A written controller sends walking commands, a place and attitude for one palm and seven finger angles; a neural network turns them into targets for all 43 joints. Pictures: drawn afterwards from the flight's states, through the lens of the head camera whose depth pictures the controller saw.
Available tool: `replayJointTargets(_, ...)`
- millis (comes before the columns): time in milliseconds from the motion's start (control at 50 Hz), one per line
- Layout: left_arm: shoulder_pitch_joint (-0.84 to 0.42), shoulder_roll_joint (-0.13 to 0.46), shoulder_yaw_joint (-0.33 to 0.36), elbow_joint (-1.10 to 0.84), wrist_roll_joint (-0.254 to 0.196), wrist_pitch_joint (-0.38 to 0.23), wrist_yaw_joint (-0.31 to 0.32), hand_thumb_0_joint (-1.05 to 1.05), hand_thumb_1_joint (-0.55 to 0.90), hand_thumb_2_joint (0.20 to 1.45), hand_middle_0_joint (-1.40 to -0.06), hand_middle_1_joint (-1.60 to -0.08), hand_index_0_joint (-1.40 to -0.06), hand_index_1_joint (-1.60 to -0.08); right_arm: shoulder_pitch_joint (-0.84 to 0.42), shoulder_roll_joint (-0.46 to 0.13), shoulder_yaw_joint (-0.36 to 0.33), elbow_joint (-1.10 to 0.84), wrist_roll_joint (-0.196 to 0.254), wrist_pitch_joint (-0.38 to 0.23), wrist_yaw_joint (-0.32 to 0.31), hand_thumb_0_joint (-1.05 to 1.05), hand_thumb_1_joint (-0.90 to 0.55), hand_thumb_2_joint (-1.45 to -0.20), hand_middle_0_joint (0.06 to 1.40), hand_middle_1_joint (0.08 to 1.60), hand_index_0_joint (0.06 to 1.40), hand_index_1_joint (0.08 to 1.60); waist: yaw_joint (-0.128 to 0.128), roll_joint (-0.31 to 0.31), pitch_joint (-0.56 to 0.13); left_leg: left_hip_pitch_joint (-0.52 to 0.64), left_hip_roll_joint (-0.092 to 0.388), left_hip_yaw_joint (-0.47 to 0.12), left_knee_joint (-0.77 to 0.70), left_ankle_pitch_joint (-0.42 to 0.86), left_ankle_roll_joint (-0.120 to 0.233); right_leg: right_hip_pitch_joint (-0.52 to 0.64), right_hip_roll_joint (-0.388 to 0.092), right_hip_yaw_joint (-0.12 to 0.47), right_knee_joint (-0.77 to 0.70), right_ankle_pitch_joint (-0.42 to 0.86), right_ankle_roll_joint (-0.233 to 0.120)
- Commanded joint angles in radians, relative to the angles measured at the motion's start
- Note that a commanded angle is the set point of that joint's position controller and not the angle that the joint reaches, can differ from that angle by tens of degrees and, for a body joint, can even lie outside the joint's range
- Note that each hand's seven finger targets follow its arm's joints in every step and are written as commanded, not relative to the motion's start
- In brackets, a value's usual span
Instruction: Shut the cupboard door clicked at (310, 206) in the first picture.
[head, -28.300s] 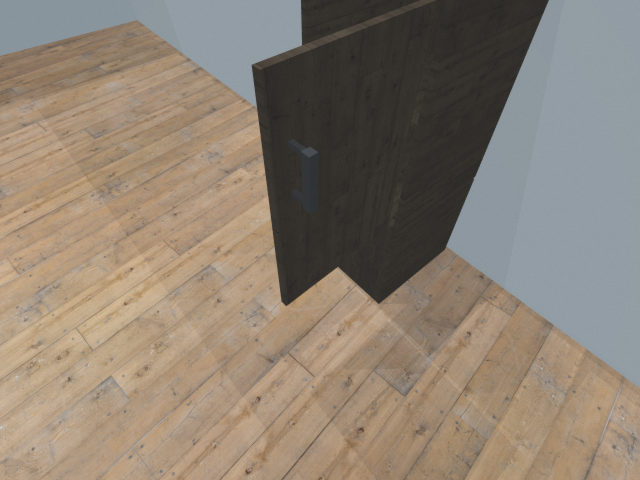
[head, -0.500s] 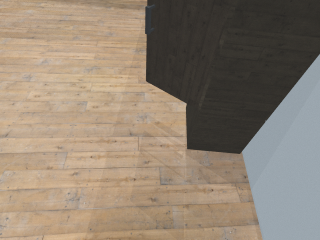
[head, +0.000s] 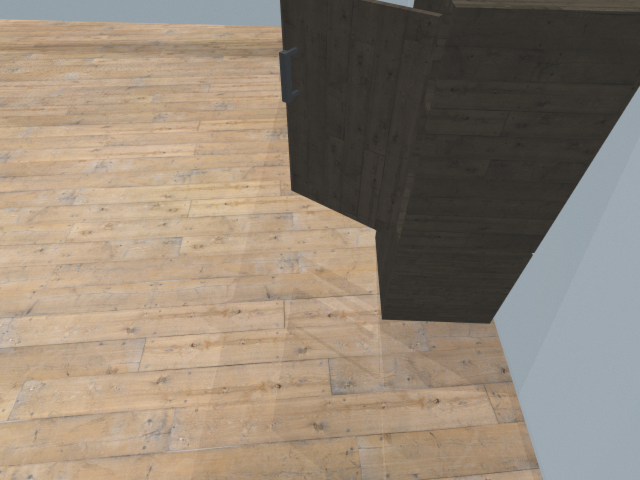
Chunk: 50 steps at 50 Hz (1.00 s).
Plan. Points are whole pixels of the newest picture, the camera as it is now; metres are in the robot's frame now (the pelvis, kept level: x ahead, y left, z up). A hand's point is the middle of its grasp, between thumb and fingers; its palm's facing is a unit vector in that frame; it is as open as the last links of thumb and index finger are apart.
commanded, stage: let the arm hang, fingers relaxed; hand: left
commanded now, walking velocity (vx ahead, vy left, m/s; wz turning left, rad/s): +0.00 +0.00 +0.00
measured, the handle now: (290, 75) +0.99 +0.12 +0.06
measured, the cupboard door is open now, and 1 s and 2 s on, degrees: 58 58 58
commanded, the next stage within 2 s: look to check the result in 0.18 s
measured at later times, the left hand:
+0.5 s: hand out of the picture +0.04 +0.20 -0.17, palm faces +0.01 -0.96 -0.27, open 7.4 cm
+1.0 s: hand out of the picture +0.08 +0.20 -0.16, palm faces +0.05 -0.96 -0.28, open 7.4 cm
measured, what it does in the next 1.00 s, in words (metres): stands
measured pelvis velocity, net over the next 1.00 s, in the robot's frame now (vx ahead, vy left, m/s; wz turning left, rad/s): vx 0.03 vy -0.02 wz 0.04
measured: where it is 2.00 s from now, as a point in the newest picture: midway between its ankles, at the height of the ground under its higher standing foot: outside the picture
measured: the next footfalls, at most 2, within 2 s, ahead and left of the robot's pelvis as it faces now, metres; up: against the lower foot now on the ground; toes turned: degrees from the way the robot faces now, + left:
right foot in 1.62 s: +0.08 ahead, -0.13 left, +0.00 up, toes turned +25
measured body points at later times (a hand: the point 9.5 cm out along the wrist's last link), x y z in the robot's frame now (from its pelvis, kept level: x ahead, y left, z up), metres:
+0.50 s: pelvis +0.03 -0.01 +0.00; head +0.04 -0.01 +0.45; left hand +0.04 +0.25 -0.14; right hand +0.05 -0.25 -0.16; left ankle +0.05 +0.11 -0.74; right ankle +0.01 -0.12 -0.74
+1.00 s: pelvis +0.03 -0.02 +0.00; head +0.04 -0.02 +0.45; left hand +0.08 +0.25 -0.14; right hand +0.09 -0.28 -0.15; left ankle +0.05 +0.11 -0.74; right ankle +0.01 -0.12 -0.74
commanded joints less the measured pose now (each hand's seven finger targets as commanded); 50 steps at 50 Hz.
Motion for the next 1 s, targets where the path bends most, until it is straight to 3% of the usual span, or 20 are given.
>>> replayJointTargets(0, 0.039, 0.15, 0.026, -0.021, -0.001, -0.01, 0.008, 0.0, 0.9, 0.9, -0.2, -0.3, -0.2, -0.3, 0.026, -0.123, -0.024, -0.023, -0.002, -0.02, -0.004, 0.0, -0.9, -0.9, 0.2, 0.3, 0.2, 0.3, 0.006, 0.016, 0.048, 0.009, 0.093, -0.128, -0.116, -0.076, 0.001, -0.034, -0.092, 0.108, -0.119, -0.059, -0.036)
replayJointTargets(280, 0.016, 0.16, 0.026, -0.01, -0.004, -0.018, 0.009, 0.0, 0.9, 0.9, -0.2, -0.3, -0.2, -0.3, 0.002, -0.147, -0.024, -0.011, 0.003, -0.026, -0.009, 0.0, -0.9, -0.9, 0.2, 0.3, 0.2, 0.3, 0.007, 0.0, 0.001, 0.082, 0.102, -0.12, -0.101, 0.063, -0.001, 0.028, -0.096, 0.096, -0.127, 0.058, -0.034)
replayJointTargets(540, -0.006, 0.198, 0.025, 0.0, -0.005, -0.024, 0.009, 0.0, 0.9, 0.9, -0.2, -0.3, -0.2, -0.3, -0.035, -0.182, -0.026, -0.003, 0.003, -0.026, -0.009, 0.0, -0.9, -0.9, 0.2, 0.3, 0.2, 0.3, 0.004, -0.024, -0.005, 0.119, 0.109, -0.115, -0.107, 0.103, -0.001, 0.056, -0.106, 0.1, -0.143, 0.125, -0.036)
replayJointTargets(820, -0.047, 0.239, 0.031, -0.009, -0.004, -0.029, 0.005, 0.0, 0.9, 0.9, -0.2, -0.3, -0.2, -0.3, -0.083, -0.226, -0.028, -0.01, 0.001, -0.029, -0.007, 0.0, -0.9, -0.9, 0.2, 0.3, 0.2, 0.3, 0.006, -0.004, 0.015, 0.128, 0.112, -0.117, -0.126, 0.1, -0.006, 0.069, -0.111, 0.107, -0.169, 0.142, -0.04)
replayJointTargets(880, -0.01, 0.174, 0.024, -0.008, -0.007, -0.01, 0.012, 0.0, 0.9, 0.9, -0.2, -0.3, -0.2, -0.3, -0.053, -0.146, -0.013, -0.013, 0.002, -0.013, -0.002, 0.0, -0.9, -0.9, 0.2, 0.3, 0.2, 0.3, 0.008, -0.003, 0.011, 0.086, 0.101, -0.115, -0.085, 0.138, -0.018, 0.082, -0.128, 0.071, -0.116, 0.159, -0.025)
replayJointTargets(900, -0.007, 0.177, 0.026, -0.01, -0.008, -0.004, 0.014, 0.0, 0.9, 0.9, -0.2, -0.3, -0.2, -0.3, -0.048, -0.141, -0.012, -0.013, 0.001, -0.006, -0.002, 0.0, -0.9, -0.9, 0.2, 0.3, 0.2, 0.3, 0.01, -0.009, 0.021, 0.059, 0.096, -0.115, -0.067, 0.137, -0.022, 0.085, -0.134, 0.063, -0.096, 0.157, -0.024)
replayJointTargets(940, 0.005, 0.197, 0.04, -0.027, -0.006, 0.004, 0.016, 0.0, 0.9, 0.9, -0.2, -0.3, -0.2, -0.3, -0.05, -0.15, -0.02, -0.031, 0.001, 0.002, 0.0, 0.0, -0.9, -0.9, 0.2, 0.3, 0.2, 0.3, 0.018, -0.025, 0.02, 0.003, 0.079, -0.11, -0.009, 0.137, -0.025, 0.1, -0.163, 0.061, -0.069, 0.181, -0.041)
replayJointTargets(980, 0.011, 0.225, 0.056, -0.048, -0.001, 0.01, 0.02, 0.0, 0.9, 0.9, -0.2, -0.3, -0.2, -0.3, -0.047, -0.146, -0.03, -0.053, 0.002, 0.01, 0.003, 0.0, -0.9, -0.9, 0.2, 0.3, 0.2, 0.3, 0.022, -0.095, 0.002, -0.047, 0.047, -0.075, 0.101, 0.097, -0.034, 0.115, -0.228, 0.079, -0.069, 0.211, -0.086)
